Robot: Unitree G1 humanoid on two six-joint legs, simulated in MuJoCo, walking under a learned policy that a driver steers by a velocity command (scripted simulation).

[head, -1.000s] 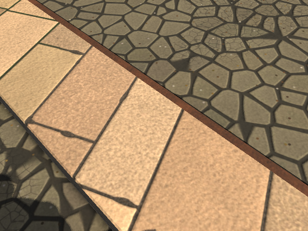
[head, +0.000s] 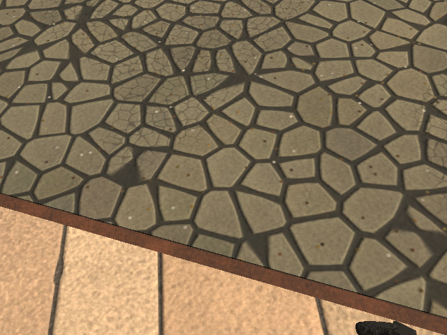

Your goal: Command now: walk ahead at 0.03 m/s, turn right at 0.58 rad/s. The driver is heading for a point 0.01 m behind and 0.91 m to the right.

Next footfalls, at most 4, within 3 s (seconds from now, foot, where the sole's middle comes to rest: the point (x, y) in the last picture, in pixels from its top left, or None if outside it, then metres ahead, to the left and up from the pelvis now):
0.36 left None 0.19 0.14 -0.75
0.86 right None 0.10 -0.06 -0.75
1.34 left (277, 322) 0.47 -0.09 -0.75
1.86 right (404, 307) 0.50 -0.45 -0.75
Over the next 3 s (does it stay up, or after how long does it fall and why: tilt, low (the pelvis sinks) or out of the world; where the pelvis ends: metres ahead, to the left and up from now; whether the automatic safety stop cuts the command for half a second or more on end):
stays up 0.66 -0.89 0.01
